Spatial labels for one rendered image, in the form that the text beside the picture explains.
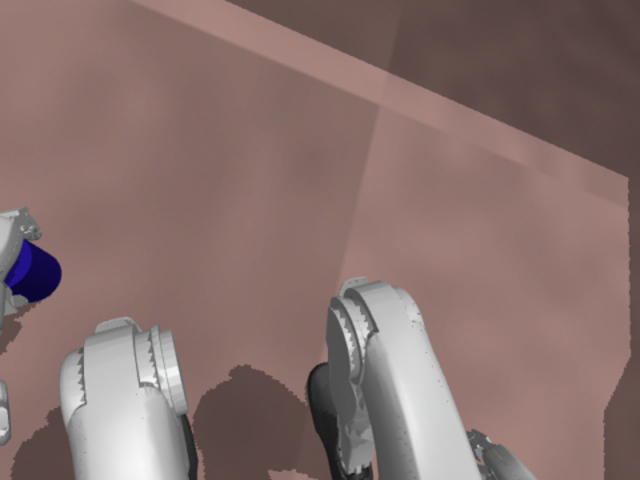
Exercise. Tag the right robot hand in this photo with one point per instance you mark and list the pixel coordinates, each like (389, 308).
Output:
(500, 462)

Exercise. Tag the left robot foot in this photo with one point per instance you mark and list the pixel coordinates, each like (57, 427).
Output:
(191, 449)

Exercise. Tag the left robot hand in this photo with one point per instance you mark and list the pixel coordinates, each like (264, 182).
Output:
(15, 226)

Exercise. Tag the right robot foot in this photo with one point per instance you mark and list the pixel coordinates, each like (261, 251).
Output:
(324, 417)

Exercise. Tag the mug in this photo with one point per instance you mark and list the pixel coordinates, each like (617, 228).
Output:
(35, 274)

